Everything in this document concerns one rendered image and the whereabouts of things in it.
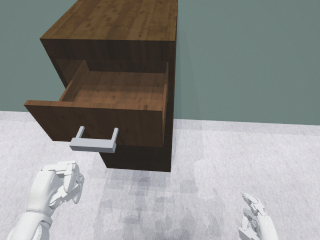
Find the robot left forearm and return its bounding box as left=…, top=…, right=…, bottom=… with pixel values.
left=6, top=211, right=53, bottom=240

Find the cabinet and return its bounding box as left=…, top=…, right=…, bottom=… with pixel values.
left=40, top=0, right=178, bottom=172

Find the robot right hand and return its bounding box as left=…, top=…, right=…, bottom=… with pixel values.
left=239, top=192, right=280, bottom=240

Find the handle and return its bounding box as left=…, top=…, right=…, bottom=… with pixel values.
left=69, top=126, right=119, bottom=153

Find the robot left hand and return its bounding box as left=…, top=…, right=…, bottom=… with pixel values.
left=26, top=160, right=85, bottom=217

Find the drawer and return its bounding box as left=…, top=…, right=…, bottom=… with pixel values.
left=24, top=60, right=169, bottom=147

